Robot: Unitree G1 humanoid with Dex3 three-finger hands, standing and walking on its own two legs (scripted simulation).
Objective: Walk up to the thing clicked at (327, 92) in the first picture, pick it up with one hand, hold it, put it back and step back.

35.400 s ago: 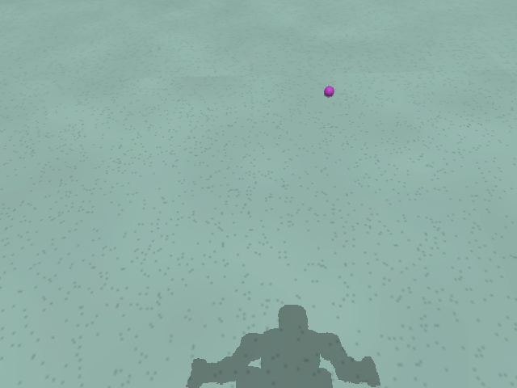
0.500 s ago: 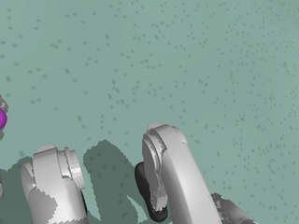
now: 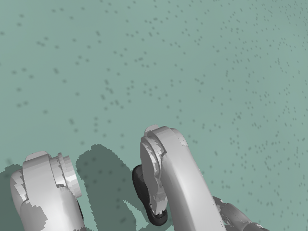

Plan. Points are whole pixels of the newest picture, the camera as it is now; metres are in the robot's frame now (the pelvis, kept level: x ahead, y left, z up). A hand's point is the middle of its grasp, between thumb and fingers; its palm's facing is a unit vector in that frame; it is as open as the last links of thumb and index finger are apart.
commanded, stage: rest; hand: left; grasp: from above
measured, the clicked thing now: out of the picture +0.41 +0.34 -0.25
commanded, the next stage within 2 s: open in 0.48 s
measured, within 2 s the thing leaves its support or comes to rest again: rests again in 0.20 s
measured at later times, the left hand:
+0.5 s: hand out of the picture +0.39 +0.32 -0.25, palm faces -0.40 -0.18 -0.90, open 8.6 cm
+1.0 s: hand out of the picture +0.39 +0.33 -0.24, palm faces -0.42 -0.18 -0.89, open 12.2 cm
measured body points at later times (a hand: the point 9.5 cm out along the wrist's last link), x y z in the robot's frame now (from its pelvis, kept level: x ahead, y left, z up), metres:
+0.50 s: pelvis +0.00 +0.00 +0.00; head +0.25 +0.13 +0.35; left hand +0.41 +0.33 -0.19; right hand +0.09 -0.25 -0.06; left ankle +0.07 +0.13 -0.26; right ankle +0.10 -0.11 -0.26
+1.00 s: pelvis +0.00 +0.00 +0.00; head +0.25 +0.13 +0.35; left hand +0.41 +0.34 -0.19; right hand +0.07 -0.26 -0.06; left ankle +0.07 +0.13 -0.26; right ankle +0.10 -0.11 -0.26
